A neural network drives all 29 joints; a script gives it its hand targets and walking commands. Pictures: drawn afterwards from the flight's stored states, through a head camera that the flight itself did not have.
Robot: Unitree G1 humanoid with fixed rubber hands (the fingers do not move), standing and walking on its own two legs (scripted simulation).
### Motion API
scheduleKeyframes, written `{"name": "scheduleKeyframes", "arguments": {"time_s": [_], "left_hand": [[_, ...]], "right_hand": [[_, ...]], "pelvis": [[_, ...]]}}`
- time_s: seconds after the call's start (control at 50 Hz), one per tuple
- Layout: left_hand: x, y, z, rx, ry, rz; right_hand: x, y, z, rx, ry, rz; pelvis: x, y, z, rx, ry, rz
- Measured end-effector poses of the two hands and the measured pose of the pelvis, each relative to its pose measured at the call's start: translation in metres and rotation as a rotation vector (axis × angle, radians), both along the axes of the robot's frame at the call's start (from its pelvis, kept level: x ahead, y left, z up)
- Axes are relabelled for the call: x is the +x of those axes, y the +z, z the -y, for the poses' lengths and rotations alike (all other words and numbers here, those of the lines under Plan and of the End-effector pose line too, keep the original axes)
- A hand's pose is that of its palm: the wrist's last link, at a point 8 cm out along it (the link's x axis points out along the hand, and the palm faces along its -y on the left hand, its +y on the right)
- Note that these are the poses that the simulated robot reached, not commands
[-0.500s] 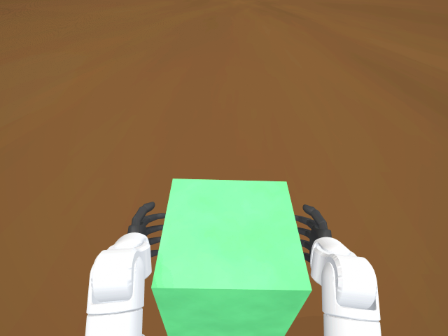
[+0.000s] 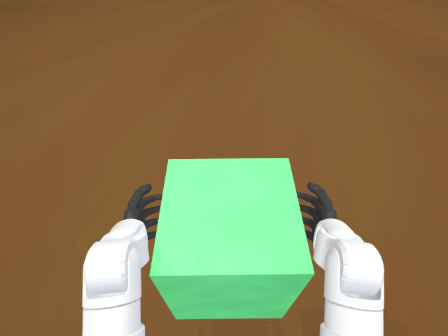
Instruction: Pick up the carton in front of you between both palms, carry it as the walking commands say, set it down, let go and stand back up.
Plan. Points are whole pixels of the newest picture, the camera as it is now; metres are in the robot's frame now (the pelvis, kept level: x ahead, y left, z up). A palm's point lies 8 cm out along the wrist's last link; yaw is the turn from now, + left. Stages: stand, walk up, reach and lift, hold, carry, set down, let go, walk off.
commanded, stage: carry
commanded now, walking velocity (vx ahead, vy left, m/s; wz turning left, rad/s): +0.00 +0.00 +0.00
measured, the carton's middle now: (228, 243) +0.28 +0.00 +0.00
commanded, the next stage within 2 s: hold in 1.74 s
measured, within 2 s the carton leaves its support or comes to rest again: neither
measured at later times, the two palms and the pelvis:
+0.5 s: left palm (146, 184) +0.37 +0.16 +0.06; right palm (305, 187) +0.36 -0.14 +0.06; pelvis +0.11 +0.02 -0.01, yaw -2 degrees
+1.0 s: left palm (149, 202) +0.35 +0.16 +0.02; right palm (304, 205) +0.35 -0.14 +0.03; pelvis +0.07 +0.02 -0.01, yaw -2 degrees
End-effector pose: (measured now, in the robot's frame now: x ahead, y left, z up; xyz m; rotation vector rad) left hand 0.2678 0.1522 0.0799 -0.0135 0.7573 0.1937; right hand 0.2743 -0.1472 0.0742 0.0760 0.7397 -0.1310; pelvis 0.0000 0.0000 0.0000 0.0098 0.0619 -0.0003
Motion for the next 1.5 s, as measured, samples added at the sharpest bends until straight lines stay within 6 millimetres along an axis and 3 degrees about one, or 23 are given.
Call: {"name": "scheduleKeyframes", "arguments": {"time_s": [0.12,0.2,0.32,0.44,0.68,0.96,1.12,1.5], "left_hand": [[0.047,0.006,-0.006,-0.037,-0.017,0.061],[0.071,0.003,-0.007,-0.042,-0.024,0.044],[0.095,-0.004,-0.009,-0.031,-0.037,0.019],[0.103,-0.016,-0.009,-0.013,-0.052,-0.003],[0.094,-0.036,-0.01,0.015,-0.079,0.018],[0.085,-0.054,-0.008,0.056,-0.113,0.036],[0.083,-0.052,-0.006,0.049,-0.104,0.084],[0.065,-0.05,-0.002,0.048,-0.107,0.069]], "right_hand": [[0.041,0.016,-0.005,-0.045,-0.011,0.061],[0.064,0.016,-0.007,-0.054,-0.015,0.044],[0.085,0.006,-0.008,-0.047,-0.024,0.019],[0.09,-0.008,-0.009,-0.054,-0.023,-0.002],[0.08,-0.027,-0.01,-0.084,-0.005,0.018],[0.072,-0.046,-0.009,-0.125,0.024,0.037],[0.069,-0.043,-0.007,-0.118,0.013,0.084],[0.05,-0.042,-0.003,-0.116,0.012,0.069]], "pelvis": [[0.05,-0.006,-0.007,-0.011,-0.014,0.016],[0.076,-0.007,-0.01,-0.005,-0.019,0.008],[0.098,-0.008,-0.015,-0.005,-0.024,-0.003],[0.106,-0.009,-0.017,-0.006,-0.027,-0.006],[0.099,-0.012,-0.019,-0.009,-0.029,0.008],[0.071,-0.008,-0.019,-0.01,-0.031,0.034],[0.057,-0.007,-0.018,-0.01,-0.032,0.03],[0.047,-0.007,-0.014,-0.009,-0.033,0.033]]}}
